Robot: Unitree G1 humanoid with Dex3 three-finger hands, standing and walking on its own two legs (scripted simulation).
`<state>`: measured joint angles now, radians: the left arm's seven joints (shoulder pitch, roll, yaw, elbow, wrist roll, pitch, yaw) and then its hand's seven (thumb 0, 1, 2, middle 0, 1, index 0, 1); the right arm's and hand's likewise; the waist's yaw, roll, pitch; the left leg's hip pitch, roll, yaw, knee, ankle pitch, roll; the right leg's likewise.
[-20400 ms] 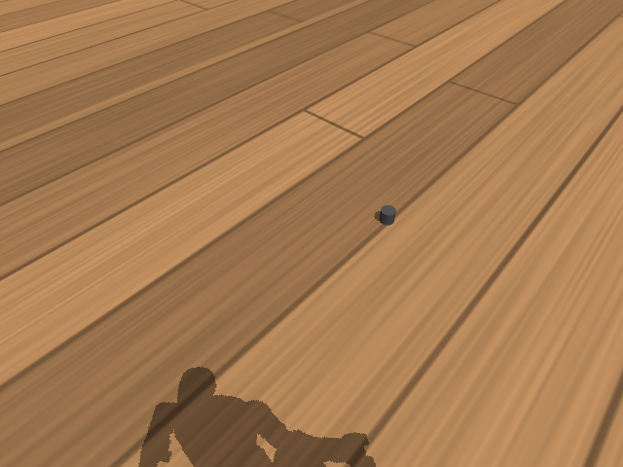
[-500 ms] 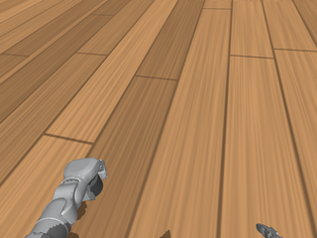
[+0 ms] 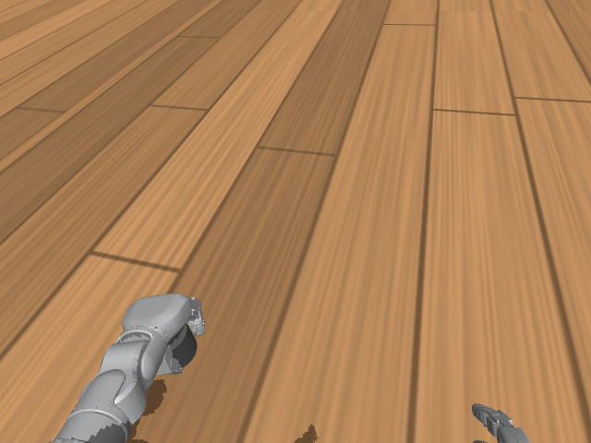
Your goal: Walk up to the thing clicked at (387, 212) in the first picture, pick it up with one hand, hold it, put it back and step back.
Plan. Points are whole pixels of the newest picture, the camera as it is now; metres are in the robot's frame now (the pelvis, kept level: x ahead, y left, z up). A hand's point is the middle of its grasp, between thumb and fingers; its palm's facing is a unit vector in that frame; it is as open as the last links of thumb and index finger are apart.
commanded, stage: hold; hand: left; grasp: from above
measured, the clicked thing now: (171, 341) +0.31 +0.23 -0.06
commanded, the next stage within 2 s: crouch in 0.66 s
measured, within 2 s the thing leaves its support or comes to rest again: neither
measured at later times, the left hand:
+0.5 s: hand (167, 343) +0.29 +0.22 -0.03, palm faces -0.42 -0.06 -0.90, open 8.1 cm
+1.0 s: hand (171, 351) +0.29 +0.22 -0.05, palm faces -0.44 -0.06 -0.90, open 8.0 cm
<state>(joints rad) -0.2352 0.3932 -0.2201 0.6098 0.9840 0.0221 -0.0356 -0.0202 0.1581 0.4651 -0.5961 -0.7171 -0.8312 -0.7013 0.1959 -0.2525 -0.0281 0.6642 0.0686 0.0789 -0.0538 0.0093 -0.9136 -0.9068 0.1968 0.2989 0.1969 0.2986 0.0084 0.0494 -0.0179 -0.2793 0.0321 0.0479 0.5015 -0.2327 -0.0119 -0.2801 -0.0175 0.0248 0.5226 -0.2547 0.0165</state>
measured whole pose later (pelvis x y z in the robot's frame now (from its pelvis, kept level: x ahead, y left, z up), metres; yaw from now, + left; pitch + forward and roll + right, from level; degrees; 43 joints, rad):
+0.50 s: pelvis +0.00 +0.00 +0.00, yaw +0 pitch +0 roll +0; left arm -0.24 0.39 -0.22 0.61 0.99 0.03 -0.03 -0.02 0.15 0.48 -0.59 -0.72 -0.83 -0.71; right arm 0.19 -0.25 -0.03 0.67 0.07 0.08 -0.05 0.01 -0.92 -0.91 0.20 0.30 0.20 0.30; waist 0.01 0.05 -0.01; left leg -0.26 0.03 0.05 0.47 -0.22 -0.01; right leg -0.26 -0.02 0.03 0.49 -0.24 0.02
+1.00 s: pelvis +0.01 +0.00 +0.00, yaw +1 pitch +2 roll +0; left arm -0.23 0.38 -0.20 0.70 1.02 -0.02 0.05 -0.02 0.17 0.46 -0.59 -0.72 -0.83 -0.70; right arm 0.19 -0.25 -0.03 0.67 0.06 0.10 -0.05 0.01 -0.91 -0.91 0.20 0.30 0.20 0.30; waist 0.00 0.04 -0.01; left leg -0.29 0.03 0.04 0.50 -0.24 -0.01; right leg -0.29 -0.02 0.02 0.52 -0.27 0.01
